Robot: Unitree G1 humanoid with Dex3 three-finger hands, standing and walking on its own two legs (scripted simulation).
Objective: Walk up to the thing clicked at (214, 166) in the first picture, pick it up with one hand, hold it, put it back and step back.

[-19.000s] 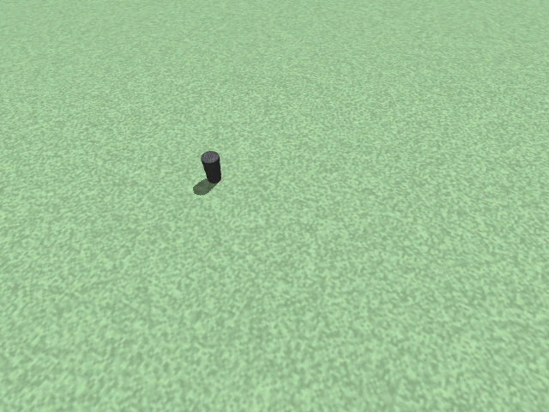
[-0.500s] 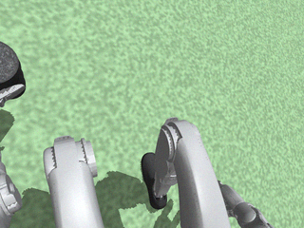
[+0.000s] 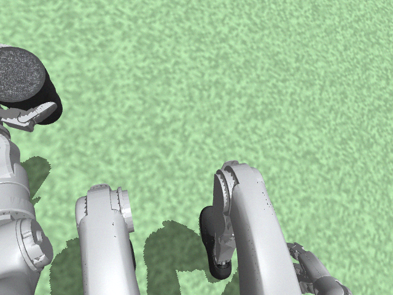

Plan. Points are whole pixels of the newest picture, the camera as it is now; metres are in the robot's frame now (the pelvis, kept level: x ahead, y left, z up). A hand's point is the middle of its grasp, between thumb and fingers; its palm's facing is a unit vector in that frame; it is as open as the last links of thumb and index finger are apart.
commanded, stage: settle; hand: left
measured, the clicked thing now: (30, 94) +0.49 +0.26 -0.08
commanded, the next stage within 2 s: lift in 0.40 s
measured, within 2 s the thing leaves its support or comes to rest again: neither
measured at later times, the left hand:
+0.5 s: hand (5, 85) +0.48 +0.27 -0.02, palm faces +0.30 -0.95 -0.05, open 11.6 cm
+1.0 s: hand out of the picture +0.45 +0.27 +0.05, palm faces +0.26 -0.96 -0.09, open 11.6 cm
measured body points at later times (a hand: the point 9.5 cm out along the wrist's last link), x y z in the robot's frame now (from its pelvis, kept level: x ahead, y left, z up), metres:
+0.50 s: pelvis +0.00 +0.00 +0.02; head +0.22 +0.06 +0.41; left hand +0.46 +0.32 -0.02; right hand +0.10 -0.27 -0.10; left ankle +0.07 +0.13 -0.32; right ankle +0.12 -0.14 -0.32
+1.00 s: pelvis +0.00 +0.00 +0.06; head +0.20 +0.05 +0.47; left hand +0.43 +0.32 +0.05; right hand +0.12 -0.27 -0.06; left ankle +0.07 +0.13 -0.32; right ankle +0.12 -0.14 -0.32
